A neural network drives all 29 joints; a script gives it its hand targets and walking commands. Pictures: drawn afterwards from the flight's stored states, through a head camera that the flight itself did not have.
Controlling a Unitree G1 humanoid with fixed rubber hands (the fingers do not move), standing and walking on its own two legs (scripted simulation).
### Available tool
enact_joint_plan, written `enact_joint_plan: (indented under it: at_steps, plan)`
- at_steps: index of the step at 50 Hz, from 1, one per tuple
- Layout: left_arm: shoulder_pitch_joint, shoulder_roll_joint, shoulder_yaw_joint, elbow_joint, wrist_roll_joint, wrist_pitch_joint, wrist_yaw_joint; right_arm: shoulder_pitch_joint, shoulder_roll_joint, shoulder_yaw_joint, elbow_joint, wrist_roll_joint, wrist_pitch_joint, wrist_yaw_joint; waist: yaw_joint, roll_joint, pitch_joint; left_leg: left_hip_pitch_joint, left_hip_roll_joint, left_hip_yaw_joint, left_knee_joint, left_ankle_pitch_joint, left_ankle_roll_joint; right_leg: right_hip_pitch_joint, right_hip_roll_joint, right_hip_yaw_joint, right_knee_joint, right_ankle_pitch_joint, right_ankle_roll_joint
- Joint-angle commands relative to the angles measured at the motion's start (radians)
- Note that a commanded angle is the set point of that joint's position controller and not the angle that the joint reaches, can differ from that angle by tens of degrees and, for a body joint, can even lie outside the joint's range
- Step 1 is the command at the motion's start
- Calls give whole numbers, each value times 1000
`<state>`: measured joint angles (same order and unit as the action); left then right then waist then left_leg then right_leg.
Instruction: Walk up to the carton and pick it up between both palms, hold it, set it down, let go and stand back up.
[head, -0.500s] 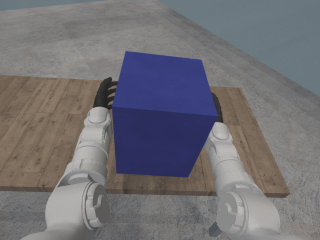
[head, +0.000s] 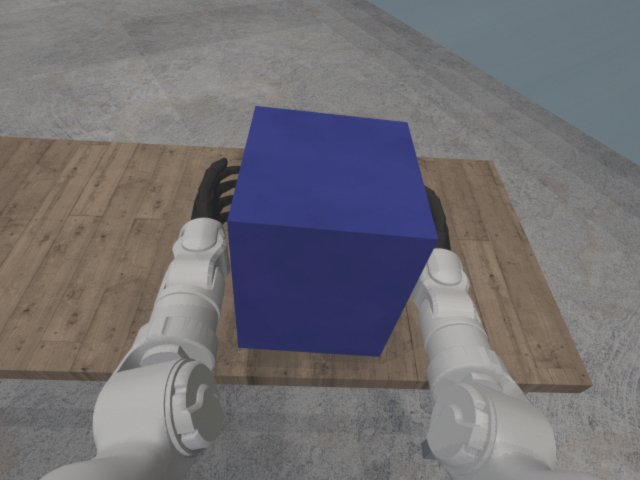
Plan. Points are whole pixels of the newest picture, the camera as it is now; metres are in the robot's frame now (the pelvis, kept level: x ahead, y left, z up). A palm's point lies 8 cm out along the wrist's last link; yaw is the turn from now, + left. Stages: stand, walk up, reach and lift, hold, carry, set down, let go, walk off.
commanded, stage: set down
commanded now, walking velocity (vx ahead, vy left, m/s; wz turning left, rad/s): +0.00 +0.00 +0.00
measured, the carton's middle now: (320, 237) +0.43 +0.01 +0.07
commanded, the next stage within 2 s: none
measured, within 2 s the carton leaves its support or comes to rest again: rests again in 0.46 s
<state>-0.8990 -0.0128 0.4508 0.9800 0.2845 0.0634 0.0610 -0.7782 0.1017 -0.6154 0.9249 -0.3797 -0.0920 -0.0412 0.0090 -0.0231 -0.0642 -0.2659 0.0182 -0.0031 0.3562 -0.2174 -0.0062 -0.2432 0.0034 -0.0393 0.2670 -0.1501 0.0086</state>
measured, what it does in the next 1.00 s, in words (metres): stands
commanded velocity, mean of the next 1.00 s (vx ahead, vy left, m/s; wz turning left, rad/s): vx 0.00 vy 0.00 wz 0.00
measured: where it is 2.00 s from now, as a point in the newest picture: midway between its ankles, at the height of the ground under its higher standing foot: outside the picture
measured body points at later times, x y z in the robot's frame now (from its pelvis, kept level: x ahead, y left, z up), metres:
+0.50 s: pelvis +0.00 +0.00 +0.00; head +0.06 +0.01 +0.44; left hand +0.45 +0.16 +0.06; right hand +0.43 -0.14 +0.05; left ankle -0.03 +0.11 -0.75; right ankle -0.02 -0.12 -0.75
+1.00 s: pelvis -0.01 +0.00 +0.00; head +0.07 +0.01 +0.44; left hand +0.45 +0.16 +0.06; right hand +0.43 -0.14 +0.05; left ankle -0.03 +0.11 -0.75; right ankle -0.02 -0.12 -0.75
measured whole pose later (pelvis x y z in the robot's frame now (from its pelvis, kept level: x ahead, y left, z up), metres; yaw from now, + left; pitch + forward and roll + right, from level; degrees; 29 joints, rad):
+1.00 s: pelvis -0.01 +0.00 +0.00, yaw -1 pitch +14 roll -1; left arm -0.96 0.06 0.48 1.22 0.28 -0.17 0.06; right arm -0.84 0.08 -0.67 1.04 -0.45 -0.23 -0.03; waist 0.02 -0.01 -0.10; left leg -0.40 0.02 0.01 0.35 -0.19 -0.01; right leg -0.39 0.00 -0.03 0.28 -0.13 0.00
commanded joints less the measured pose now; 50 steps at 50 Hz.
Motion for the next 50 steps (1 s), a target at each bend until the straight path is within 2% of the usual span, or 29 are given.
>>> enact_joint_plan:
  at_steps: [1,3,8,12,14,16,19,22,24,25,27,28,30,32,34,36,43,44,45,46,48,50]
  plan:
    - [-678,-492,-243,-73,-22,-60,-127,-798,445,320,-108,-25,-104,154,-5,57,-731,125,-14,106,17,598,-79,390,7,-64,119,595,32]
    - [-678,-499,-239,-50,-18,-75,-122,-807,441,311,-105,-34,-117,155,4,55,-750,143,-9,104,32,617,-89,361,10,-73,112,574,26]
    - [-667,-480,-201,-5,2,-106,-125,-784,460,307,-84,-65,-133,155,23,39,-757,53,-13,115,15,569,-74,416,-1,-62,135,631,32]
    - [-676,-493,-221,-3,-8,-134,-124,-779,467,308,-70,-74,-151,155,16,48,-792,86,-8,116,33,612,-74,369,0,-71,142,644,35]
    - [-683,-486,-222,14,-8,-149,-122,-763,468,293,-46,-88,-155,155,1,38,-788,88,-2,110,34,609,-81,351,2,-71,135,618,29]
    - [-668,-474,-202,49,3,-155,-124,-756,459,292,-26,-88,-158,155,14,37,-760,89,-3,111,34,611,-78,342,3,-67,128,612,27]
    - [-674,-484,-215,49,-2,-177,-127,-756,468,295,-18,-93,-171,150,0,37,-792,85,-3,110,33,609,-76,338,0,-69,135,625,31]
    - [-691,-490,-228,53,-9,-198,-116,-757,467,281,6,-105,-187,152,-2,51,-812,119,9,101,48,668,-82,287,8,-78,126,589,21]
    - [-667,-491,-230,84,-3,-207,-114,-752,458,277,22,-111,-197,154,10,58,-816,155,17,104,69,704,-87,240,13,-82,113,563,14]
    - [-672,-482,-221,88,4,-210,-114,-748,454,269,40,-110,-196,153,12,63,-795,136,11,107,60,659,-91,246,13,-77,104,534,10]
    - [-670,-469,-204,109,-1,-221,-121,-750,466,278,35,-110,-198,148,12,33,-787,52,3,111,39,599,-77,317,2,-67,120,595,17]
    - [-675,-467,-207,104,1,-230,-121,-741,472,281,36,-114,-200,146,14,37,-796,12,-3,115,31,578,-74,356,-5,-61,139,635,22]
    - [-674,-457,-194,122,9,-237,-121,-734,472,267,50,-118,-198,146,7,39,-766,-19,-4,114,5,511,-70,381,-11,-55,135,611,21]
    - [-689,-466,-194,122,11,-241,-120,-726,457,236,70,-126,-195,148,-11,63,-760,17,1,112,-1,503,-80,337,-9,-60,119,549,19]
    - [-686,-458,-191,131,21,-242,-120,-732,451,231,64,-126,-199,150,-4,69,-764,71,3,112,17,541,-86,283,-1,-70,105,510,17]
    - [-678,-449,-183,141,34,-245,-119,-721,445,218,75,-135,-200,149,-2,79,-753,65,1,116,21,552,-89,287,-3,-71,107,525,15]
    - [-665,-371,-140,170,36,-267,-121,-693,415,209,80,-139,-192,134,3,42,-720,-23,-9,126,-3,465,-73,343,-7,-57,122,548,29]
    - [-669,-346,-150,159,29,-271,-113,-690,365,199,74,-135,-198,132,1,54,-751,-14,-9,126,-2,482,-78,338,-5,-59,130,558,28]
    - [-665,-376,-136,167,35,-268,-115,-691,399,196,85,-138,-194,135,-2,48,-711,0,-5,118,-8,480,-76,329,-4,-60,122,533,28]
    - [-664,-281,-146,175,13,-271,-102,-696,291,207,85,-110,-194,129,7,54,-770,21,-2,125,10,513,-84,307,6,-61,132,551,25]
    - [-684,-323,-138,171,22,-268,-103,-701,348,193,91,-118,-186,130,6,55,-714,31,-3,119,8,509,-79,277,6,-63,110,495,25]
    - [-689,-251,-136,180,6,-275,-95,-691,273,183,89,-107,-182,125,7,54,-761,29,-4,130,18,513,-88,264,10,-62,116,496,25]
